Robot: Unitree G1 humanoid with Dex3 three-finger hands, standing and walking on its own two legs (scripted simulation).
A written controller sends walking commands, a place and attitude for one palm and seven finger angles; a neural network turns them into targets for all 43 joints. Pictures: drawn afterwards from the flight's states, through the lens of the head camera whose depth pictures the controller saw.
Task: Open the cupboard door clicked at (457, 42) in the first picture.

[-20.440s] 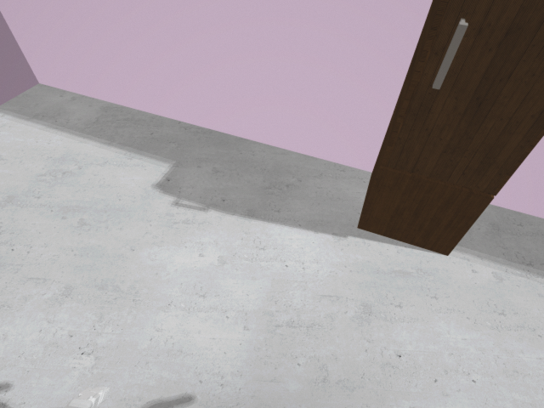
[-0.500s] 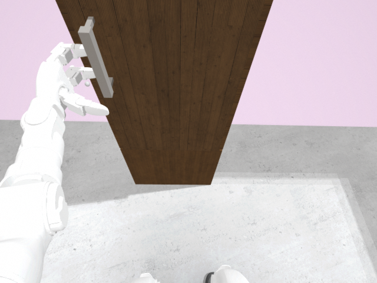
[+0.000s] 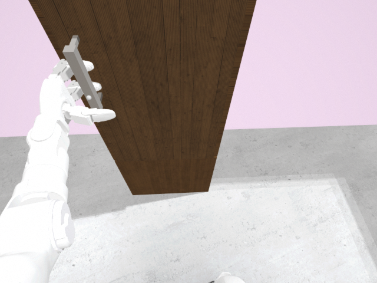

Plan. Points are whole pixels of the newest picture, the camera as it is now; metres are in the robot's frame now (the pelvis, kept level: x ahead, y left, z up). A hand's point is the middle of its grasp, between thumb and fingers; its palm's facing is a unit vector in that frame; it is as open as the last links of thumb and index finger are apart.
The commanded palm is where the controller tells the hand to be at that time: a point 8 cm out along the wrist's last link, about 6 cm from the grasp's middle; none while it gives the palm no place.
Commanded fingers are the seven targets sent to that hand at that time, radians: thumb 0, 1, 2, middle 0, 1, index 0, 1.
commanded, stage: close the thumb around the handle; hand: left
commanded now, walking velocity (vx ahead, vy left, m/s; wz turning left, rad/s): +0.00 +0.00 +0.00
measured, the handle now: (87, 77) +0.53 +0.20 +0.12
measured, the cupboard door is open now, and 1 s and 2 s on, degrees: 0 11 43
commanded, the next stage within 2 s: pull the door open along its arc in 0.48 s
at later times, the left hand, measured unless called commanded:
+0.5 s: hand (89, 98) +0.47 +0.19 +0.12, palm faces -0.02 -1.00 +0.01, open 6.3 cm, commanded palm +0.44 +0.24 +0.11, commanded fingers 0.00 0.90 0.90 -0.40 -1.35 -0.40 -1.35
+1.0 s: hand (93, 120) +0.41 +0.17 +0.11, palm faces -0.04 -1.00 +0.01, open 6.4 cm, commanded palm +0.35 +0.22 +0.11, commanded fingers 0.00 0.90 0.90 -0.40 -1.35 -0.40 -1.35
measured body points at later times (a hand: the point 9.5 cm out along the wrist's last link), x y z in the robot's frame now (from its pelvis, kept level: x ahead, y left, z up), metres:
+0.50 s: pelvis -0.01 +0.00 +0.00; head +0.07 +0.00 +0.44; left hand +0.46 +0.24 +0.12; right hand +0.03 -0.27 -0.12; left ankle -0.03 +0.12 -0.71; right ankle +0.02 -0.13 -0.71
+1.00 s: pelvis +0.00 +0.01 +0.01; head +0.04 +0.00 +0.45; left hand +0.41 +0.23 +0.12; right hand +0.06 -0.25 -0.11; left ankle -0.03 +0.12 -0.71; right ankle +0.02 -0.13 -0.71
